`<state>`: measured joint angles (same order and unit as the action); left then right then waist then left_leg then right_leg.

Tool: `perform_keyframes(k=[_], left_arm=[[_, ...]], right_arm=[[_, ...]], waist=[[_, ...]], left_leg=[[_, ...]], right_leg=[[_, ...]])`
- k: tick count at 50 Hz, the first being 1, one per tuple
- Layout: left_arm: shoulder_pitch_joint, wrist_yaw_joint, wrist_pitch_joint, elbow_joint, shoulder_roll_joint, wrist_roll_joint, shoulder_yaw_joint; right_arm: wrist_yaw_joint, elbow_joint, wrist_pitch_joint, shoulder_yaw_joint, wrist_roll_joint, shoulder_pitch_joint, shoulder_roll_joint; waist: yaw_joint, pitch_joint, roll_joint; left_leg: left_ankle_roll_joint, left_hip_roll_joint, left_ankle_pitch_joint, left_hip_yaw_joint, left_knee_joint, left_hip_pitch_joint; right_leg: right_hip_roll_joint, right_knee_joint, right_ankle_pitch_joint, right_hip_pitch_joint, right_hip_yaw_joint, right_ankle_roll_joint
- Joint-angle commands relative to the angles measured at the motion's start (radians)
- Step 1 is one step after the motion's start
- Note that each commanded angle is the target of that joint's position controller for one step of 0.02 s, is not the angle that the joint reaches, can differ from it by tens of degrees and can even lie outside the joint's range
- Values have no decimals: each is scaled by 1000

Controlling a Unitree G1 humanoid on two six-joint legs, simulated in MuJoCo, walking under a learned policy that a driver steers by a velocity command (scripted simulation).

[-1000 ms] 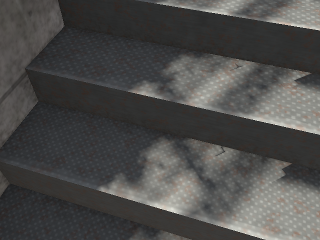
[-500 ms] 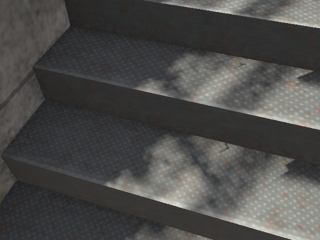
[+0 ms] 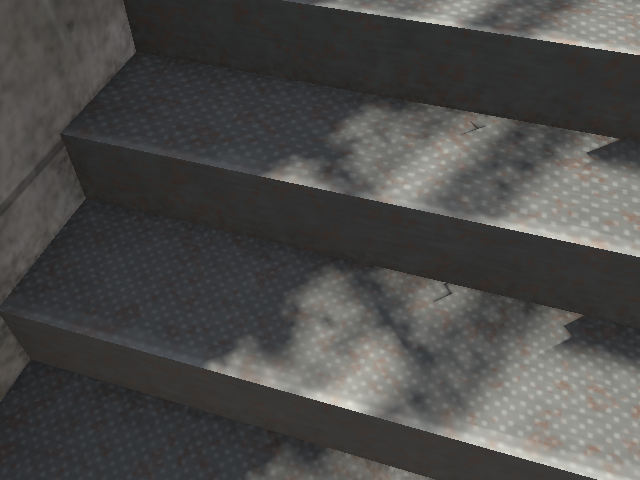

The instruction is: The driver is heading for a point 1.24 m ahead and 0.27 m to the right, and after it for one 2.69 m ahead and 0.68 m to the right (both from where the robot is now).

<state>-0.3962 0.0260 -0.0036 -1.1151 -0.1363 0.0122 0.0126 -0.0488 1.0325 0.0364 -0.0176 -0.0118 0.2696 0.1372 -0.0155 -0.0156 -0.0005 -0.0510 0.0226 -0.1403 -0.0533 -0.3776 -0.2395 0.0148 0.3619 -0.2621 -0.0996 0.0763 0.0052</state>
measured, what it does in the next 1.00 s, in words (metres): climbs: left foot 0.17 m higher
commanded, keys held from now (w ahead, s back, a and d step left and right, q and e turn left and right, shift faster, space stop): no key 0.02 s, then w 0.38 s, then w+e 0.60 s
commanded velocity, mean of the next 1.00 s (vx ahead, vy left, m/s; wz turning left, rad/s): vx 0.37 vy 0.00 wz -0.23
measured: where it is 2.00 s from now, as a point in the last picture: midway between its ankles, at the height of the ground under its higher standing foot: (380, 158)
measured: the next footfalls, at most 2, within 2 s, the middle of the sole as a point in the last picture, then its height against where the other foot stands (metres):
left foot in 0.56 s outside the picture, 0.17 m higher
right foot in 1.22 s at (319, 335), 0.17 m higher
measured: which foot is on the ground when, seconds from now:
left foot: down 0.00-0.16, up 0.18-0.54, down 0.56-1.00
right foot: down 0.00-0.58, up 0.60-1.00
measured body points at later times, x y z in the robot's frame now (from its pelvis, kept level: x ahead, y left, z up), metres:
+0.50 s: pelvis +0.13 +0.07 -0.01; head +0.16 +0.09 +0.44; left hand -0.03 +0.27 -0.15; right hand +0.37 -0.07 -0.09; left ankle +0.27 +0.24 -0.50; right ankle -0.05 -0.11 -0.74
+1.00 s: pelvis +0.38 +0.18 +0.16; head +0.34 +0.21 +0.61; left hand +0.60 +0.32 +0.06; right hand +0.30 +0.00 +0.01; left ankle +0.33 +0.27 -0.57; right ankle +0.45 +0.04 -0.23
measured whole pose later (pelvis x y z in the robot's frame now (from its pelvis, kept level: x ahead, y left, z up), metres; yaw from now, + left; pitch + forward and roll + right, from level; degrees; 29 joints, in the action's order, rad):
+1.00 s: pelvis +0.38 +0.18 +0.16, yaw -12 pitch -1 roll +0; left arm -0.11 -0.01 0.01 -0.75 -0.11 -0.02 0.04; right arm -0.01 1.04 -0.04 0.07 0.09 0.46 0.11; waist 0.02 0.10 0.04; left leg -0.01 -0.12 -0.39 -0.38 -0.53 -0.10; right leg -0.01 2.18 0.00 -1.34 -0.01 0.10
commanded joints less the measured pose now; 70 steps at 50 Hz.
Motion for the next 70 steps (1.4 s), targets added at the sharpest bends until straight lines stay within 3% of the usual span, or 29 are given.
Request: perform_keyframes(k=[1, 5, 7, 10, 15, 18, 23, 25, 26, 27, 28, 29, 30, 31, 33, 35, 39, 42, 46, 51, 55, 58, 60, 61, 62, 63, 65, 67, 70], left_arm=[[-107, 2, 1, 4, -81, 2, -13], [-102, 16, 0, 42, -124, -15, -29], [-140, 21, -15, 51, -144, -17, -35], [-199, 27, -34, 53, -263, -7, -80], [-257, 17, -50, 25, -155, 6, -44], [-292, 3, -29, 5, -121, 19, -30], [-145, 40, -49, 89, -200, -16, -48], [-101, 43, -34, 96, -251, -76, -65], [-213, 32, -44, 96, -285, -63, -74], [-228, 0, -65, 72, -287, -18, -57], [-169, -18, -75, 69, -368, -7, -78], [-128, -11, -89, 111, -301, -46, -80], [-225, -36, -121, 107, -151, -35, -59], [-189, -62, -135, 103, -107, -57, -72], [62, -76, -108, 261, 12, -44, -36], [171, -71, -73, 336, -16, -51, -28], [123, -66, -20, 347, 48, -33, 12], [125, -35, 11, 312, -29, -17, -9], [241, -19, 12, 367, -27, -9, 0], [534, -58, -9, 527, -7, -52, 55], [628, -94, -7, 584, 12, -37, 82], [522, -106, -36, 576, 42, -41, 65], [279, -97, -47, 529, -146, -52, -12], [124, -94, -39, 476, -250, -34, -63], [11, -72, -9, 437, -399, -16, -119], [7, -38, -4, 445, -405, 15, -121], [-52, -40, -26, 354, -184, 16, -56], [5, -66, -48, 282, -35, -7, -13], [97, -88, -52, 263, -25, -3, -6]], right_arm=[[-1, -16, -9, -9, -5, 47, 70], [-5, -33, -12, -44, -23, 23, 152], [3, -74, -33, -34, -23, -57, 115], [30, -109, -72, -15, -13, -107, 64], [62, -188, -124, -2, -53, -157, 67], [80, -290, -131, 43, -64, -264, -8], [95, -514, -114, 126, -8, -413, -47], [113, -578, -129, 151, -7, -447, -46], [109, -558, -133, 109, -3, -402, 34], [92, -520, -139, 49, -21, -190, 114], [66, -435, -122, -17, -28, 73, 251], [52, -355, -106, -79, 37, 254, 415], [53, -281, -107, -79, 84, 320, 493], [64, -291, -112, -46, 96, 214, 380], [90, -193, -104, -14, 33, 41, 233], [96, -102, -127, 18, 59, -41, 74], [79, -27, -151, 41, 55, 7, -1], [58, -54, -127, 57, 107, -27, 38], [45, -45, -91, 72, 115, 79, 76], [-5, -41, -86, 57, 71, 273, 113], [-36, -49, -86, 9, 29, 294, 204], [-26, -64, -78, -6, 14, 177, 293], [-14, -117, -67, -22, 16, 147, 363], [-2, -172, -71, -27, 4, 82, 379], [30, -246, -122, 5, 33, 65, 244], [77, -265, -187, -3, 26, -30, 226], [110, -346, -205, -18, -5, -142, 157], [102, -418, -196, 32, 44, -190, 34], [99, -386, -174, 70, 20, -51, -16]], waist=[[-1, -57, -3], [-18, -98, -46], [-56, -128, 10], [-86, -79, 216], [-70, -84, 15], [-87, -146, 57], [-27, -188, 12], [36, -181, 46], [17, -23, 64], [143, 159, 205], [302, 292, 343], [343, 422, 81], [198, 603, -391], [148, 577, -248], [48, 246, -195], [-12, 111, -100], [-84, -4, -56], [-97, -33, -46], [-51, -92, -45], [62, -129, -59], [82, -110, 0], [-49, 40, -97], [-163, 206, -296], [-223, 295, -309], [-171, 350, 38], [-144, 483, 180], [-72, 226, 41], [24, 45, -32], [124, -21, -51]], left_leg=[[-49, -92, 8, 102, 72, 25], [-114, -107, -546, 163, 89, -132], [-107, -89, -449, 135, 25, -276], [-20, -77, -232, 40, -658, -528], [35, -143, -334, 157, -1515, -1143], [55, -198, -472, 110, -1806, -1355], [75, -292, -309, 23, -1420, -1152], [5, -258, -293, -70, -973, -556], [7, -107, -277, -249, -985, -225], [-28, -15, -253, -213, -993, 38], [-50, -7, -270, -50, -794, 142], [-129, -218, -483, 478, -453, 314], [-175, -440, -589, 973, 3, 350], [-148, -491, -819, 1064, 96, 214], [-61, -457, -857, 755, 25, -65], [6, -436, -625, 452, -80, -204], [56, -394, -311, 114, 11, -190], [34, -368, -214, -71, 76, -233], [13, -343, -174, -178, 81, -117], [-18, -366, -179, -190, 216, 148], [-48, -390, 24, -248, 372, 251], [-51, -356, 1365, -393, 153, 256], [-100, -380, 2034, -300, -204, 298], [-89, -345, 1840, -271, -448, 222], [-1, -155, 810, -204, -843, -234], [3, 28, 38, 141, -1194, -413], [-49, -16, 35, 239, -1595, -617], [-99, -60, 36, 196, -1836, -811], [-101, -97, 75, 140, -1887, -959]], right_leg=[[56, -88, 65, -89, -65, 58], [34, -12, -302, -143, -73, 143], [92, -71, -307, -73, -170, 190], [405, -251, -419, 55, -565, 348], [351, -210, 10, 424, -362, 256], [372, -250, 102, 396, -297, 236], [289, -406, -47, -41, -135, 159], [247, -575, 78, -378, -49, 163], [227, -451, 556, -359, -64, 191], [240, -207, 1313, -246, -42, 165], [233, 65, 1537, -90, -63, 111], [133, 449, 1192, -270, -124, 39], [-48, 881, 155, -313, -236, 41], [-60, 1277, 127, -409, -393, 41], [-2, 1493, 182, -661, -284, 104], [51, 1587, 212, -743, -254, 175], [52, 1673, 277, -966, -277, 212], [-30, 1802, 366, -1022, -187, 143], [-41, 1908, 347, -1248, -133, 100], [59, 1632, 176, -1456, -49, 73], [145, 1340, 7, -1314, 94, 86], [13, 1146, -143, -817, 249, 191], [-148, 877, -267, -461, 244, 252], [-154, 650, -213, -217, 71, 278], [75, 317, -384, 98, -563, 405], [197, -100, -671, 185, -1154, 419], [224, -115, -605, -45, -1033, 245], [135, -10, -365, -242, -733, 178], [54, 78, -46, -322, -390, 95]])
